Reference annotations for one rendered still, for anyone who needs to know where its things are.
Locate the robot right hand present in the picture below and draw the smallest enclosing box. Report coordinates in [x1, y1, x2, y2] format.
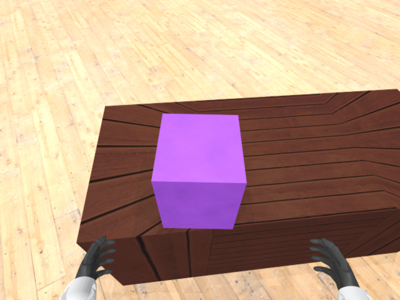
[309, 238, 360, 290]

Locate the carton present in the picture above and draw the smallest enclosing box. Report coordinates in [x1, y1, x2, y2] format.
[151, 114, 247, 229]

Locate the robot left hand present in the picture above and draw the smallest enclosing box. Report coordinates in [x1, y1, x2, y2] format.
[75, 236, 116, 280]

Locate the pedestal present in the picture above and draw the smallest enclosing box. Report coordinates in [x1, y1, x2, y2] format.
[76, 89, 400, 286]

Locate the robot left forearm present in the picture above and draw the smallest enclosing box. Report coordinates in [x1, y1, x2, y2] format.
[59, 276, 97, 300]

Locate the robot right forearm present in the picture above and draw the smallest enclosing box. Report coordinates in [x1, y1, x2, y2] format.
[337, 286, 372, 300]

